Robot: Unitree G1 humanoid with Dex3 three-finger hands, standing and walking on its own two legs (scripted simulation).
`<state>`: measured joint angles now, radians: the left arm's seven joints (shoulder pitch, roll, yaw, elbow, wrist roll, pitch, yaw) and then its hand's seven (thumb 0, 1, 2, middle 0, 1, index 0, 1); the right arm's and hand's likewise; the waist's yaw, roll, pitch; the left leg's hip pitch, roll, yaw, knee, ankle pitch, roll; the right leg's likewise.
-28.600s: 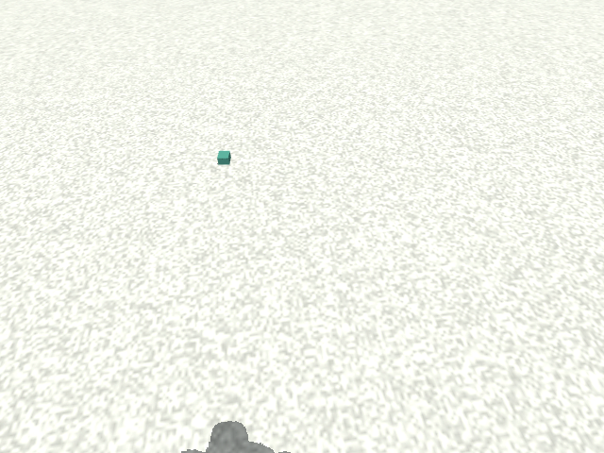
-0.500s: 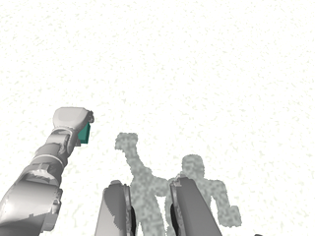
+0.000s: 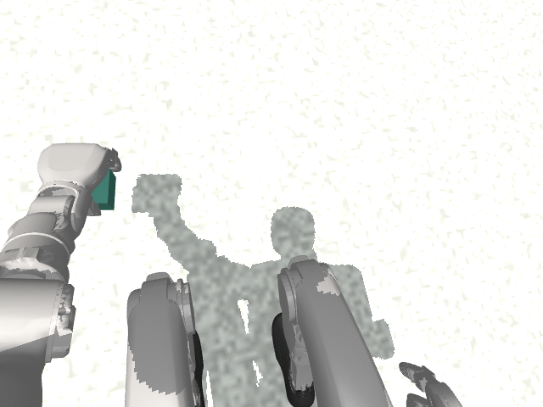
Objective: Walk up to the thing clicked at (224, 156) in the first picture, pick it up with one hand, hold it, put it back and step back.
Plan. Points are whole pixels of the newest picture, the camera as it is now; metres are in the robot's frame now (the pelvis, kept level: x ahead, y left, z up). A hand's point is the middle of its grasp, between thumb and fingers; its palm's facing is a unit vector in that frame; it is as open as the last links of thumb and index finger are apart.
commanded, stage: crouch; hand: left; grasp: from above
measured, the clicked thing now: (90, 189) +0.47 +0.26 -0.20
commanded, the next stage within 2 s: lower in 0.70 s
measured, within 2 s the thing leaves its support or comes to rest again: neither
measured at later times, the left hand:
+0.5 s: hand (103, 191) +0.48 +0.24 -0.23, palm faces -0.46 +0.02 -0.89, open 8.7 cm
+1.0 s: hand (109, 194) +0.48 +0.25 -0.27, palm faces -0.48 +0.02 -0.87, open 8.7 cm
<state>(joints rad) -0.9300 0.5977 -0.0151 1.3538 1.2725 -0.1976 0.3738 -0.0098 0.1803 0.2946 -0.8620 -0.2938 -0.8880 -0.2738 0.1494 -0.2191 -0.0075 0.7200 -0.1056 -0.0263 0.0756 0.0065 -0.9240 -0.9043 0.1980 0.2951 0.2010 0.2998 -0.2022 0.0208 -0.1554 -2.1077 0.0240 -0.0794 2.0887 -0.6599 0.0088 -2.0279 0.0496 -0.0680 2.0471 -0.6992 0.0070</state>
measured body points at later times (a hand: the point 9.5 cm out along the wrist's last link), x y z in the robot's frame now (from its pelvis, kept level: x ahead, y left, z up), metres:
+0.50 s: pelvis -0.01 +0.00 -0.06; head +0.24 +0.05 +0.31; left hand +0.50 +0.24 -0.18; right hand +0.02 -0.27 -0.17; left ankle +0.08 +0.12 -0.39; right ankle +0.08 -0.12 -0.39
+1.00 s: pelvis -0.01 +0.00 -0.09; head +0.25 +0.06 +0.27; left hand +0.50 +0.24 -0.22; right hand +0.02 -0.27 -0.19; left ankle +0.08 +0.12 -0.39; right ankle +0.08 -0.12 -0.39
